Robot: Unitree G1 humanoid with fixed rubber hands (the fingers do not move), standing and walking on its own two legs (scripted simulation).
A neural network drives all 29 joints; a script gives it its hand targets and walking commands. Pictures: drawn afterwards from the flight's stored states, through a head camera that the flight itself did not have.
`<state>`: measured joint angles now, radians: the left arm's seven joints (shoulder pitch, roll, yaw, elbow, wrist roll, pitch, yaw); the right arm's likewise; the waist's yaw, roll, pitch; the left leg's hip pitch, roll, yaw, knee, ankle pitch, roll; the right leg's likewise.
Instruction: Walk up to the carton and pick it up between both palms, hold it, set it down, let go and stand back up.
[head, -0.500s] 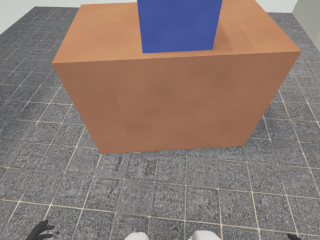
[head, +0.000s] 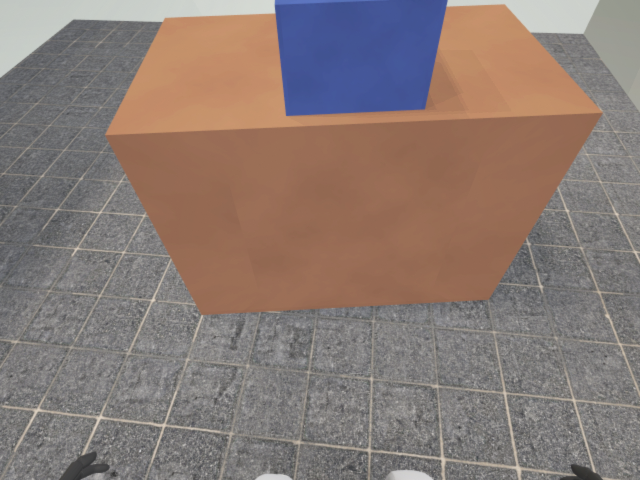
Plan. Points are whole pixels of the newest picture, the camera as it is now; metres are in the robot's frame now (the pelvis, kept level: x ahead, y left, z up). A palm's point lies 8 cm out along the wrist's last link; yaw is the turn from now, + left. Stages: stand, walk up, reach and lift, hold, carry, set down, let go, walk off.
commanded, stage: walk up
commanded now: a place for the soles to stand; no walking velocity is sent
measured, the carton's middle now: (351, 31) +0.92 -0.08 +0.12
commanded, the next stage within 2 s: none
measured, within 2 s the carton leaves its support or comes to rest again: neither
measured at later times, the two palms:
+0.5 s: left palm (104, 409) +0.23 +0.32 -0.09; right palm (600, 453) +0.15 -0.34 -0.09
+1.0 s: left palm (140, 340) +0.32 +0.28 -0.06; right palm (588, 349) +0.29 -0.38 -0.07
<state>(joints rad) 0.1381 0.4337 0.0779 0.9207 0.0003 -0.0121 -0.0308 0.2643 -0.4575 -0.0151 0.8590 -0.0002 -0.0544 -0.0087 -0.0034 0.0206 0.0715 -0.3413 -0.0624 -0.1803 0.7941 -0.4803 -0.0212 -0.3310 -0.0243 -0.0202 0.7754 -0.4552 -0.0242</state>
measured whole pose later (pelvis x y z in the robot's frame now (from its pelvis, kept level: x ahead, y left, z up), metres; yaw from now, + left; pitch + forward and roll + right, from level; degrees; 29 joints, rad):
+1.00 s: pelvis +0.24 -0.05 +0.03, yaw +0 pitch -4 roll +3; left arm 0.26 0.43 0.09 0.81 0.00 -0.05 -0.05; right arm 0.31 -0.45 -0.02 0.86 0.00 -0.07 0.00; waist -0.01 -0.03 0.15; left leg -0.32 0.01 -0.07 0.89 -0.36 -0.01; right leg -0.14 0.03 -0.03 0.52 -0.32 -0.10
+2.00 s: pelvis +0.34 -0.09 +0.02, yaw -1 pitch -3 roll +4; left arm 0.22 0.44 0.09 0.80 0.00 -0.02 -0.03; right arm 0.30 -0.43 -0.01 0.86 0.00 -0.03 -0.02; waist -0.01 -0.04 0.12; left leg -0.34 -0.02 -0.04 0.90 -0.41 -0.02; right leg -0.32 0.01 -0.04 0.60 -0.23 -0.09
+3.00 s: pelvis +0.36 -0.05 +0.01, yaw +0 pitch -1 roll -1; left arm 0.20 0.44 0.07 0.89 0.00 -0.02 -0.03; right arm 0.27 -0.42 -0.01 0.86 0.00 -0.06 -0.01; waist -0.01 -0.02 -0.01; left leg -0.32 -0.01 -0.04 0.65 -0.31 0.00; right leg -0.28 0.02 -0.04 0.62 -0.33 -0.03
